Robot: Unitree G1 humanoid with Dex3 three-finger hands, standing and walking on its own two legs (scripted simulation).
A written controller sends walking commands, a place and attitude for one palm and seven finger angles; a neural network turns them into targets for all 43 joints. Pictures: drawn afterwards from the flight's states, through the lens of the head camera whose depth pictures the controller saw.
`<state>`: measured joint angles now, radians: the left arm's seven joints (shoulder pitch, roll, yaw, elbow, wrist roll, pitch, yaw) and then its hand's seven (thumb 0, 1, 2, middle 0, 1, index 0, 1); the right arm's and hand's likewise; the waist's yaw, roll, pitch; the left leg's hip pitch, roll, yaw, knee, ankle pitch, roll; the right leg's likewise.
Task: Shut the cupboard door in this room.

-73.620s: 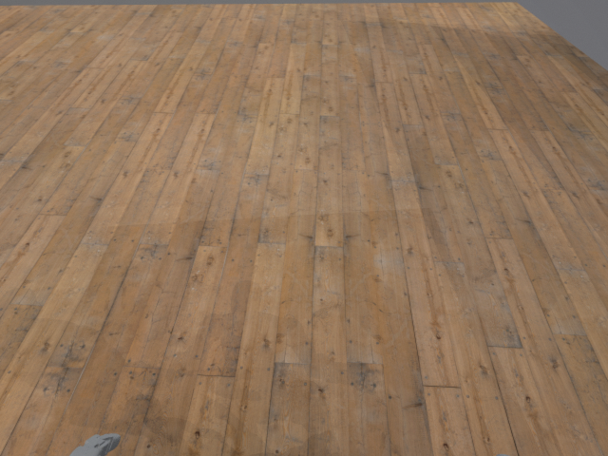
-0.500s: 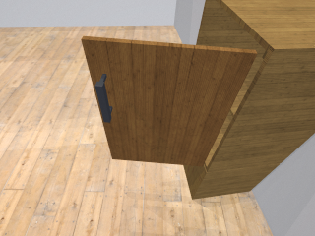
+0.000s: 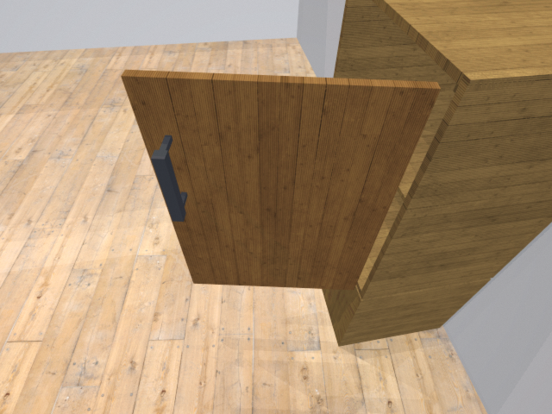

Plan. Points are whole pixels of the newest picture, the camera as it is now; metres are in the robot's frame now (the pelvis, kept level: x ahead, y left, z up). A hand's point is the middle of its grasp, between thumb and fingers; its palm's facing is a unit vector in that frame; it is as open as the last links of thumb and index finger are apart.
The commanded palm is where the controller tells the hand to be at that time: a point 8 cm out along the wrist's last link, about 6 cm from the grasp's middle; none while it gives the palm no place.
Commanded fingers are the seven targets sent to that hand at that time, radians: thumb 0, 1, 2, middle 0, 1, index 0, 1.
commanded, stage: come to a stop and stand still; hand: left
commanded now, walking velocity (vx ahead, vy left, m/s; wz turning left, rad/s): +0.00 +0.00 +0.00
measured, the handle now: (173, 180) +0.46 +0.19 +0.07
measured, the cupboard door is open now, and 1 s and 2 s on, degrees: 78 78 78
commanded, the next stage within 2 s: look again from close up in 1.00 s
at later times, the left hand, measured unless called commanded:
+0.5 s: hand out of the picture -0.02 +0.14 -0.16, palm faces +0.01 -0.97 -0.23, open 7.3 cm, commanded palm none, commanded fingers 0.00 0.90 0.90 -0.20 -0.30 -0.20 -0.30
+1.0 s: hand out of the picture -0.01 +0.13 -0.16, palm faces +0.02 -0.98 -0.21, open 7.3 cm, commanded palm none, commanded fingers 0.00 0.90 0.90 -0.20 -0.30 -0.20 -0.30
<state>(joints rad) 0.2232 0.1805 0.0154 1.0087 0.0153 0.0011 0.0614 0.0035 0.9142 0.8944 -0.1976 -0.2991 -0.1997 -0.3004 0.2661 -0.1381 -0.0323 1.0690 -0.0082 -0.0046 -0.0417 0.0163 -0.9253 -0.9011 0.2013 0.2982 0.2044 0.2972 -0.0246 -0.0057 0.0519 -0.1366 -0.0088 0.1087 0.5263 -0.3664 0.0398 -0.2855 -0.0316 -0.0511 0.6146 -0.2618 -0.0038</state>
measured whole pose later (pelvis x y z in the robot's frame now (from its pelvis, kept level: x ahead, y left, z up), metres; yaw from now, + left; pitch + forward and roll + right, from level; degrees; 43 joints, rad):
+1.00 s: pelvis +0.00 -0.04 +0.01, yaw +0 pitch -1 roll +1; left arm 0.28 0.14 -0.02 1.14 0.01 -0.03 0.03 0.02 0.93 0.89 -0.20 -0.30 -0.20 -0.30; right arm 0.30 -0.12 0.02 1.13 -0.01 -0.03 -0.04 0.02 -0.92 -0.90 0.20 0.30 0.20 0.30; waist 0.00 0.02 0.04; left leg -0.08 0.03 0.08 0.39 -0.29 -0.02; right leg -0.22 0.02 -0.08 0.45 -0.23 -0.06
